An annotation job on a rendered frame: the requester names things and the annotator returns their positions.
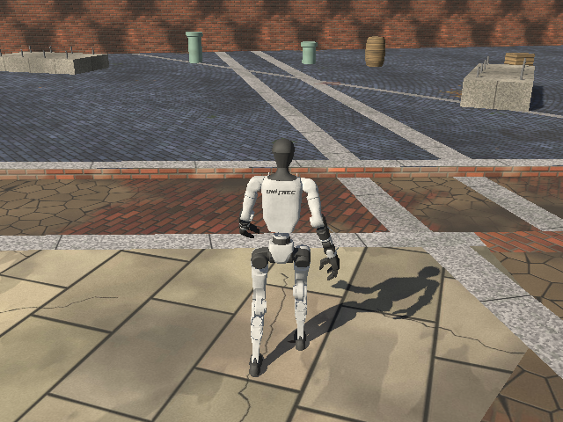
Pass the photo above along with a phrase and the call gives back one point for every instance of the robot right upper arm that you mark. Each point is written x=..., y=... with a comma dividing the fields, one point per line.
x=310, y=187

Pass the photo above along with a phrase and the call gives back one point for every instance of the robot left shin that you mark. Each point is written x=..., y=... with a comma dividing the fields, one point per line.
x=257, y=323

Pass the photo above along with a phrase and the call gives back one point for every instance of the left robot forearm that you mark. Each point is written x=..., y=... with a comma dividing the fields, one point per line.
x=243, y=224

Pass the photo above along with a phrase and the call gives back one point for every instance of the left robot hand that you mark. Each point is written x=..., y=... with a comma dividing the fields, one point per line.
x=252, y=228

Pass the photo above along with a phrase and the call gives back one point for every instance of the robot left upper arm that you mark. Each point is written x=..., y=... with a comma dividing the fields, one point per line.
x=251, y=195

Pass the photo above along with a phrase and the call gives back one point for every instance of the humanoid robot head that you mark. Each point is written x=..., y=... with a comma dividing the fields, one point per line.
x=283, y=150

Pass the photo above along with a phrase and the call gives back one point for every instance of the right robot forearm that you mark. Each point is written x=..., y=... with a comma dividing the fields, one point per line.
x=326, y=240

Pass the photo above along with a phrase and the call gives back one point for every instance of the right robot hand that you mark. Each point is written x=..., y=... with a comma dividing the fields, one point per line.
x=335, y=262

